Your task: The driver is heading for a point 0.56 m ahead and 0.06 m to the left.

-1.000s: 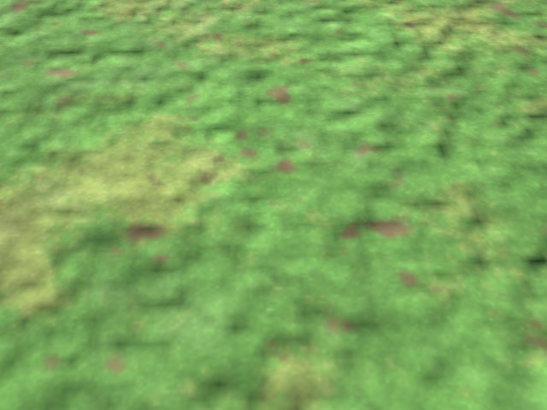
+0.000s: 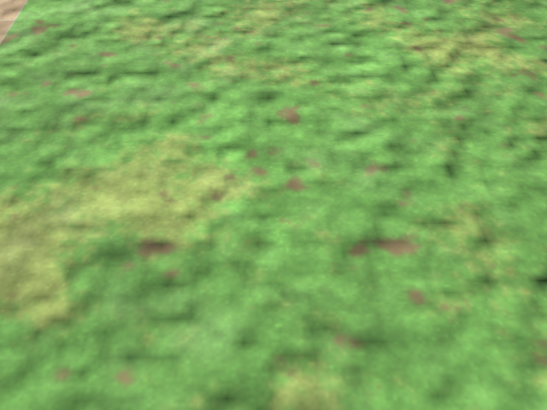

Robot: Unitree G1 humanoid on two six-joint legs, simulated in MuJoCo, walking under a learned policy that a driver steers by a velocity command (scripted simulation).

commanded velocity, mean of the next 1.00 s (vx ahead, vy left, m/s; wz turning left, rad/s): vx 0.15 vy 0.00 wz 0.00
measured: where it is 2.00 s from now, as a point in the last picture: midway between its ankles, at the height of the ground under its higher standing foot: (284, 402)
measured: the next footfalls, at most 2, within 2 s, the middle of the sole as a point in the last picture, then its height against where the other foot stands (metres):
right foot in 1.20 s outside the picture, level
left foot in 1.68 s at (244, 372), level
